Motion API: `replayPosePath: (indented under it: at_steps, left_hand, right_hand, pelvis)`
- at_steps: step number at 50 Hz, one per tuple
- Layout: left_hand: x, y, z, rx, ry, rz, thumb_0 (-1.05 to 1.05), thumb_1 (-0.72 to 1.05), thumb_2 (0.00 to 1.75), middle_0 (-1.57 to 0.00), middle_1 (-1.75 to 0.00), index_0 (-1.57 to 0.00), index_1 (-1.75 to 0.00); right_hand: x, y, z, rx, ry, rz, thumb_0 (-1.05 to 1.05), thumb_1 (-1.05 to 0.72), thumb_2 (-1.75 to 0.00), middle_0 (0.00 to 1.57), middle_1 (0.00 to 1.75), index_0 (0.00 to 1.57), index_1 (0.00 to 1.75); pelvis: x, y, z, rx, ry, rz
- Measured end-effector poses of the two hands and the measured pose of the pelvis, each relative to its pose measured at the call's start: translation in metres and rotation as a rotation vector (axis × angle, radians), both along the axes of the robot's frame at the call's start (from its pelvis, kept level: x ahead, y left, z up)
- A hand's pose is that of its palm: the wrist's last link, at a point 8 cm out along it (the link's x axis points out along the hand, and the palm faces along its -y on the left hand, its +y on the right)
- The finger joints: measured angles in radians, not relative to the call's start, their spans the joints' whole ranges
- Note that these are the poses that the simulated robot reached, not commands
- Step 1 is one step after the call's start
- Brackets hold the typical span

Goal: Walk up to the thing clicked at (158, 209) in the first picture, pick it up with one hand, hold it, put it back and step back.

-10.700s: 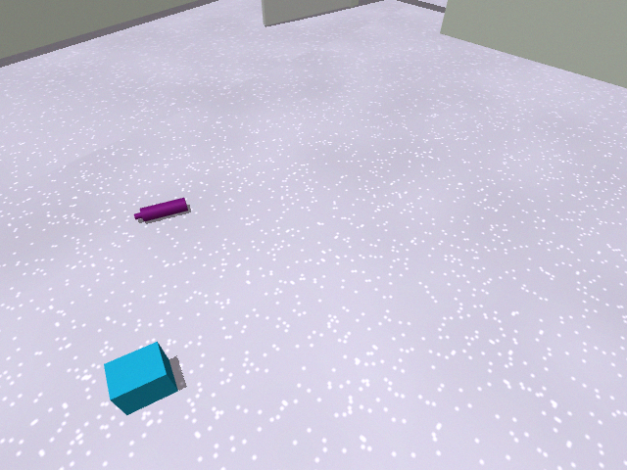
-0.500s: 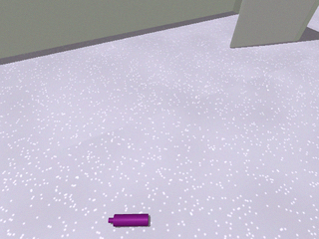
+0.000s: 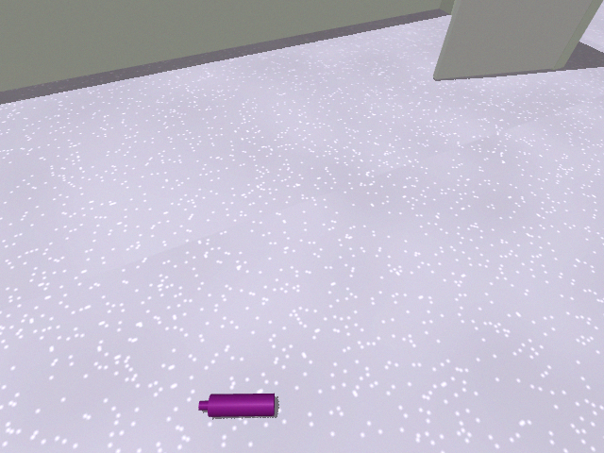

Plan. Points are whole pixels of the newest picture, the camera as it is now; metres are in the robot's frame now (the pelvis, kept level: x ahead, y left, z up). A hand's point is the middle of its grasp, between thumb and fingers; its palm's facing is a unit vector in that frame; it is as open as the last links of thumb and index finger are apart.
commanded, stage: walk up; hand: left
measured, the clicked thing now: (237, 405) +0.38 +0.19 -0.75
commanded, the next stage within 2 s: stand in 1.76 s
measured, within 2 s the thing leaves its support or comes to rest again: neither
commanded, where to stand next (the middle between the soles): -0.01 -0.07 m, yaw +0 degrees
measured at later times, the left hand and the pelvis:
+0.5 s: hand out of the picture +0.03 +0.15 -0.16, palm faces +0.02 -0.94 -0.34, open 7.4 cm; pelvis -0.04 -0.09 -0.02, yaw +2 degrees
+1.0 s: hand out of the picture +0.04 +0.19 -0.15, palm faces +0.05 -0.93 -0.37, open 7.4 cm; pelvis -0.04 -0.08 +0.00, yaw +2 degrees
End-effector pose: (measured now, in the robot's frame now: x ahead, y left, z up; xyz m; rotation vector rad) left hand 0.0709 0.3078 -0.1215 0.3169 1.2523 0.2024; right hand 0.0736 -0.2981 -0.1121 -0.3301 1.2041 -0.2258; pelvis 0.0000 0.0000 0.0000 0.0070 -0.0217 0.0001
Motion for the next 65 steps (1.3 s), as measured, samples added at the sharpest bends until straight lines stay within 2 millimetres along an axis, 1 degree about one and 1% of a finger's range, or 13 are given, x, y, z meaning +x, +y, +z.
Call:
replayPosePath:
  at_steps: [4,7,12,14,16,19,22,27,32,40,46,51,65]
  left_hand:
    - [0.003,-0.002,0.001,0.022,-0.010,0.006,0.00,0.90,0.90,-0.20,-0.30,-0.20,-0.30]
    - [0.002,-0.012,0.002,0.031,-0.030,-0.007,0.00,0.91,0.90,-0.20,-0.30,-0.20,-0.30]
    - [-0.013,-0.044,-0.006,0.057,-0.039,-0.038,0.00,0.91,0.90,-0.20,-0.30,-0.20,-0.30]
    - [-0.024,-0.061,-0.007,0.055,-0.024,-0.044,0.00,0.91,0.90,-0.20,-0.30,-0.20,-0.30]
    - [-0.035,-0.076,-0.004,0.040,-0.010,-0.040,0.00,0.91,0.90,-0.20,-0.30,-0.20,-0.30]
    - [-0.043,-0.095,-0.001,0.020,-0.011,-0.026,0.00,0.90,0.90,-0.20,-0.30,-0.20,-0.30]
    - [-0.046,-0.106,-0.001,0.006,-0.042,-0.011,0.00,0.90,0.90,-0.20,-0.30,-0.20,-0.30]
    - [-0.049,-0.107,-0.007,-0.006,-0.081,0.025,0.00,0.90,0.90,-0.20,-0.30,-0.20,-0.30]
    - [-0.053,-0.106,-0.004,-0.008,-0.075,0.038,0.00,0.90,0.90,-0.20,-0.30,-0.20,-0.30]
    - [-0.045,-0.091,0.009,0.019,-0.109,0.034,0.00,0.90,0.90,-0.20,-0.30,-0.20,-0.30]
    - [-0.040,-0.080,0.014,0.031,-0.125,0.038,0.00,0.90,0.90,-0.20,-0.30,-0.20,-0.30]
    - [-0.041,-0.075,0.013,0.027,-0.106,0.035,0.00,0.90,0.90,-0.20,-0.30,-0.20,-0.30]
    - [-0.050,-0.077,0.003,0.000,-0.032,0.028,0.00,0.90,0.90,-0.20,-0.30,-0.20,-0.30]
  right_hand:
    - [-0.016,-0.027,0.006,-0.061,-0.009,-0.007,0.00,-0.90,-0.90,0.21,0.31,0.20,0.30]
    - [-0.029,-0.056,0.007,-0.103,0.002,-0.004,0.00,-0.90,-0.90,0.21,0.31,0.20,0.30]
    - [-0.042,-0.109,-0.008,-0.125,-0.002,-0.008,0.00,-0.90,-0.90,0.21,0.31,0.20,0.30]
    - [-0.046,-0.120,-0.013,-0.120,0.003,-0.023,0.00,-0.90,-0.90,0.21,0.30,0.20,0.30]
    - [-0.050,-0.125,-0.014,-0.102,0.014,-0.031,0.00,-0.90,-0.90,0.21,0.30,0.20,0.30]
    - [-0.058,-0.124,-0.016,-0.067,0.037,-0.023,0.00,-0.90,-0.90,0.20,0.30,0.20,0.30]
    - [-0.066,-0.117,-0.020,-0.033,0.087,0.008,0.00,-0.90,-0.90,0.20,0.30,0.20,0.30]
    - [-0.067,-0.100,-0.025,-0.001,0.120,0.054,0.00,-0.90,-0.90,0.21,0.30,0.20,0.30]
    - [-0.050,-0.085,-0.019,0.045,0.058,0.062,0.00,-0.90,-0.90,0.21,0.30,0.20,0.30]
    - [-0.012,-0.075,-0.007,0.059,-0.056,0.083,0.00,-0.90,-0.90,0.21,0.30,0.20,0.30]
    - [-0.003,-0.071,0.000,0.049,-0.078,0.091,0.00,-0.90,-0.90,0.21,0.30,0.20,0.30]
    - [-0.008,-0.070,0.002,0.040,-0.060,0.077,0.00,-0.90,-0.90,0.21,0.30,0.20,0.30]
    - [-0.039,-0.066,-0.002,0.034,0.035,0.020,0.00,-0.90,-0.90,0.21,0.30,0.20,0.30]
  pelvis:
    - [-0.013,-0.017,-0.003,-0.002,0.003,0.003]
    - [-0.021,-0.032,-0.008,0.002,0.001,-0.007]
    - [-0.036,-0.065,-0.026,-0.009,-0.015,-0.025]
    - [-0.040,-0.074,-0.027,-0.012,-0.023,-0.018]
    - [-0.043,-0.080,-0.022,0.001,-0.023,-0.021]
    - [-0.043,-0.086,-0.017,0.001,-0.014,-0.008]
    - [-0.041,-0.092,-0.015,0.000,-0.007,0.014]
    - [-0.043,-0.094,-0.017,0.009,-0.011,0.049]
    - [-0.042,-0.094,-0.010,0.003,-0.021,0.039]
    - [-0.040,-0.087,-0.003,-0.003,-0.028,0.034]
    - [-0.041,-0.082,0.000,-0.006,-0.029,0.029]
    - [-0.041,-0.078,0.001,-0.007,-0.029,0.027]
    - [-0.038,-0.070,0.003,-0.006,-0.024,0.021]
